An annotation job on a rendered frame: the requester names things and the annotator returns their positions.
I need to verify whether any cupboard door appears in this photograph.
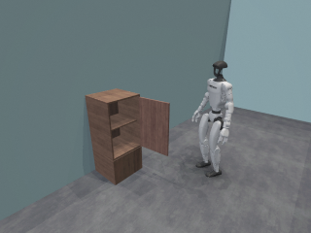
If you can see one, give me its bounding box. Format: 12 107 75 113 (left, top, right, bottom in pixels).
139 97 170 156

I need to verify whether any left robot upper arm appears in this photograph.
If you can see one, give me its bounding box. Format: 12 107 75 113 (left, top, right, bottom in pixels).
222 82 234 109

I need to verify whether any robot right forearm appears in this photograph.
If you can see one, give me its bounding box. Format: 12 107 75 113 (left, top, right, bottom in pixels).
198 96 209 112

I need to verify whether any left robot thigh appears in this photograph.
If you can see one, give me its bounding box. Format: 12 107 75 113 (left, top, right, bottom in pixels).
209 118 224 153

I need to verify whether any right robot upper arm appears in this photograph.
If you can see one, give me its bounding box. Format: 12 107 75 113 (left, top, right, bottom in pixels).
204 79 213 99

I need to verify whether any right robot hand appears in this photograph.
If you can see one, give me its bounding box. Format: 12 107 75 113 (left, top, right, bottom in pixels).
191 110 201 122

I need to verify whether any robot torso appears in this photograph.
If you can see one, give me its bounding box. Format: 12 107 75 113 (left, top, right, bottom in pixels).
208 77 227 123

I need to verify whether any left robot hand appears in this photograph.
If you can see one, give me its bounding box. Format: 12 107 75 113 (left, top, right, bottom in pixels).
217 128 229 145

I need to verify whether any robot left forearm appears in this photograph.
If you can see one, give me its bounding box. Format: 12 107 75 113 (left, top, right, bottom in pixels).
223 103 234 129

